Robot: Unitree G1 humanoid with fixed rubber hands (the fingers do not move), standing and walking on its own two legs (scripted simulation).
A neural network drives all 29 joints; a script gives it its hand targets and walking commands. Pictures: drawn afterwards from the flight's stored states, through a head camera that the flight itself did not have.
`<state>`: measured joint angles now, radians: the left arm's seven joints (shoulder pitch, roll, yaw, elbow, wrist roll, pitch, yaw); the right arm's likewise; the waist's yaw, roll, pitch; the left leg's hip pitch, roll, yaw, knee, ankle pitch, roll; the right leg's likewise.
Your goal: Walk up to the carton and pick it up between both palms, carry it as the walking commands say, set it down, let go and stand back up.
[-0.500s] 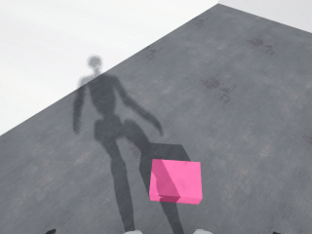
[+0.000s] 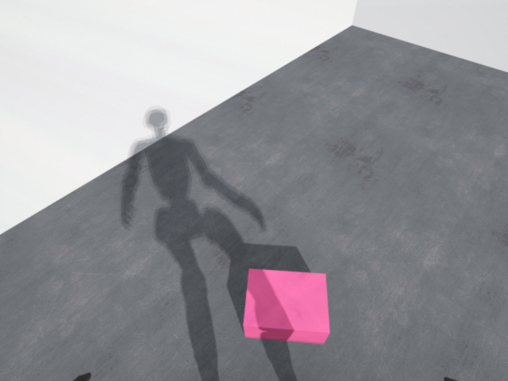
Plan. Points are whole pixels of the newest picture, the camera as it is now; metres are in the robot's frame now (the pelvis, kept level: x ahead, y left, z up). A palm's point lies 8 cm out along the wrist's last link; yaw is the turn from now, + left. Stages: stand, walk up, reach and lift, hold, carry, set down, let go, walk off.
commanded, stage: walk up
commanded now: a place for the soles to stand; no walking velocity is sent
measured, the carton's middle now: (285, 305) +0.48 -0.07 -0.67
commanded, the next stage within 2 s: reach and lift in 0.18 s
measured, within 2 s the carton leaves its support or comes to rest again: neither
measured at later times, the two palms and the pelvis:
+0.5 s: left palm (109, 360) +0.18 +0.26 -0.09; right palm out of the picture +0.16 -0.32 -0.10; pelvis +0.00 -0.01 +0.00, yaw -1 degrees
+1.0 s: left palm (158, 299) +0.30 +0.22 -0.13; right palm (426, 313) +0.28 -0.30 -0.15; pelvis -0.04 -0.03 -0.04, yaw +0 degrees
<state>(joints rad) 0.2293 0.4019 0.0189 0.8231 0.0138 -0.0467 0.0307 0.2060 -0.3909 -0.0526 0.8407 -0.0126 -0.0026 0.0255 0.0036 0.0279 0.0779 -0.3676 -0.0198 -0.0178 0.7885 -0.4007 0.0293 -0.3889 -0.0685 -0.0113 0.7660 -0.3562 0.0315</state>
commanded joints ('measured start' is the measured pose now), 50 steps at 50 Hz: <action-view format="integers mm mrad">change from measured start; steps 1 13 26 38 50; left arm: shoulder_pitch -11 -263 -398 -570 -996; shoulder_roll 253 64 63 149 138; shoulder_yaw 68 101 188 233 220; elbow -9 -432 -297 -246 -237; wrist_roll -3 22 30 -30 -66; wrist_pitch -27 128 146 148 222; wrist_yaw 10 -35 -37 -45 -33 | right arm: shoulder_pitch -36 -280 -380 -524 -939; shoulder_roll -211 -184 -92 -65 -134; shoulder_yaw -39 -147 -114 -147 -202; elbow -35 -334 -321 -306 -280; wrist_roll -9 4 0 67 93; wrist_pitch -23 90 92 105 157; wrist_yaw -10 41 31 -41 -41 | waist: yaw -17 -51 -11 30 6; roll -67 77 -60 -55 -53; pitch -177 -16 -133 -530 -610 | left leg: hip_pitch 72 -261 -169 -334 -407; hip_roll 92 50 -8 -49 -16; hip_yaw -134 70 17 33 9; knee -154 -259 9 142 192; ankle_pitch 291 -191 238 380 234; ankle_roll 60 -49 -63 -40 -42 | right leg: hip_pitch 109 81 -152 -139 -401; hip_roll -63 151 101 88 101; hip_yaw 77 -163 -14 24 1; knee -140 -29 34 163 194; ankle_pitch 238 -42 145 397 189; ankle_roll -119 27 9 4 -6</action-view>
